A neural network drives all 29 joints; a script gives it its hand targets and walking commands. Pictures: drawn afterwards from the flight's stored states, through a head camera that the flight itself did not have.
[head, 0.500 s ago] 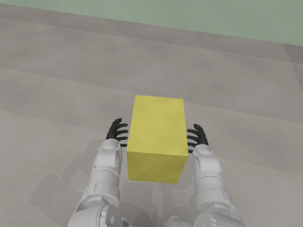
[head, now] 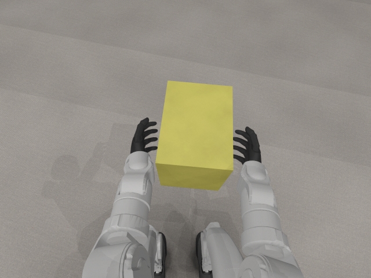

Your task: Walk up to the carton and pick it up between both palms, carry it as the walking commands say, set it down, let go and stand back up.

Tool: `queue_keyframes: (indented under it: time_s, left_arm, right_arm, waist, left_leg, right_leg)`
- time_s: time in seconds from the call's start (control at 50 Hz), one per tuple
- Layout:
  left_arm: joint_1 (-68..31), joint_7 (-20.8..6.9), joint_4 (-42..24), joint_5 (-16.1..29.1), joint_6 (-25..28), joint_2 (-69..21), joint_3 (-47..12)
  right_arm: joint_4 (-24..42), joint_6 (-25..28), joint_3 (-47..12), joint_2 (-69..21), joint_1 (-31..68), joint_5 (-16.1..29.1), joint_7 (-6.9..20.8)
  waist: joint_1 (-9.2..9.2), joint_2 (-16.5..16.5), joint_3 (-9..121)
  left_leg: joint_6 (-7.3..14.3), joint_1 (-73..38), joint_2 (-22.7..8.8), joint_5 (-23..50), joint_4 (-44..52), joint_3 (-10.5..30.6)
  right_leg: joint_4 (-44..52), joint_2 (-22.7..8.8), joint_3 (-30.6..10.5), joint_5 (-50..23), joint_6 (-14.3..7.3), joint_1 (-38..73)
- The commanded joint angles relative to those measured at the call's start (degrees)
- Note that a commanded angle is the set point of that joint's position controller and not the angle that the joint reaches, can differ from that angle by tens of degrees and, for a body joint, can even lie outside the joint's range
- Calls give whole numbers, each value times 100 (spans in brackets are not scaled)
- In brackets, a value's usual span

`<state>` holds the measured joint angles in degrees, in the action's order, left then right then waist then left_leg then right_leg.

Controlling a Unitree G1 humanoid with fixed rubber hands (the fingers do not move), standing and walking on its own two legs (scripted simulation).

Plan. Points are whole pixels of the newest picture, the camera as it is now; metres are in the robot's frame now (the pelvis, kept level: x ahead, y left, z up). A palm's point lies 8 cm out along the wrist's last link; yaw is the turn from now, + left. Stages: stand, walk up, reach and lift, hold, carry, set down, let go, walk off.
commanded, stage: set down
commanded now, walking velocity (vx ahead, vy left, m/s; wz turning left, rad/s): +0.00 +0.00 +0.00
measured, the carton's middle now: (194, 138) +0.45 -0.05 -0.14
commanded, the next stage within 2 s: none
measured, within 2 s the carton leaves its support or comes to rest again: neither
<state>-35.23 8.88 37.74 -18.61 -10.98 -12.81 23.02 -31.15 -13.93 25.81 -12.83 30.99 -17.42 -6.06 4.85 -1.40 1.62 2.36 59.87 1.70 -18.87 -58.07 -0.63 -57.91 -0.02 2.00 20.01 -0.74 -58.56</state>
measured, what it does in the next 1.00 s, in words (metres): lowers itself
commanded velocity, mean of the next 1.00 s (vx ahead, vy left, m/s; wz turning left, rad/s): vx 0.00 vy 0.00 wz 0.00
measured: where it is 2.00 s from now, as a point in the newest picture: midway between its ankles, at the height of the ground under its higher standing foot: (181, 266)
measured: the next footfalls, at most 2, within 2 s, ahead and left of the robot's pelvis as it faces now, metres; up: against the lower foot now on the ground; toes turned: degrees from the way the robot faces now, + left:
none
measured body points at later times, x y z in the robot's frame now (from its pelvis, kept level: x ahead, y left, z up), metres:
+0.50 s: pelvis -0.01 +0.00 -0.08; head +0.18 -0.01 +0.33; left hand +0.42 +0.08 -0.14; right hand +0.39 -0.18 -0.14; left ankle +0.08 +0.09 -0.66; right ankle +0.07 -0.11 -0.66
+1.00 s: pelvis -0.02 +0.00 -0.15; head +0.22 -0.02 +0.23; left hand +0.45 +0.07 -0.23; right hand +0.42 -0.18 -0.23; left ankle +0.08 +0.09 -0.66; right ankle +0.07 -0.12 -0.66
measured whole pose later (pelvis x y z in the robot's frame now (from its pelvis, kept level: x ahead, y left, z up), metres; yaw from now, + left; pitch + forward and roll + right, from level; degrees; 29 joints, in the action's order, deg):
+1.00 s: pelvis -0.02 +0.00 -0.15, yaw -2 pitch +37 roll +0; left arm -51.5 14.7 41.8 -13.2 -12.6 -7.8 23.0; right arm -39.0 -14.3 23.9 -5.7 50.0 -12.4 -10.1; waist 3.3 -1.9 5.6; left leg 1.1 100.7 3.9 -28.7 -92.5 0.0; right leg -92.5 1.8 0.4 29.1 -0.4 -100.3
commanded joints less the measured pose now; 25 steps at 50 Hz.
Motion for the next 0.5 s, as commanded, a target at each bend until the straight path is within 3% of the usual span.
queue_keyframes:
  time_s: [0.0,0.36,0.48]
  left_arm:
    - [-2923,-1426,501,582,240,-5403,-3116]
    - [-3719,-1095,608,775,217,-5272,-3095]
    - [-4171,-1078,614,845,175,-5228,-2970]
  right_arm:
    - [-117,401,-3354,-4787,3541,736,1538]
    - [-416,366,-3259,-4605,4224,946,1404]
    - [-533,316,-3248,-4593,4695,1001,1340]
  waist:
    - [148,-67,4451]
    - [197,-147,5047]
    - [63,-126,5216]
  left_leg:
    - [-106,-1998,609,1124,257,834]
    - [-238,-535,850,600,-1001,649]
    - [-253,42,895,222,-1344,530]
  right_leg:
    - [173,724,-583,-1296,29,1421]
    - [-1014,888,-503,-840,86,42]
    - [-1357,914,-485,-551,115,-122]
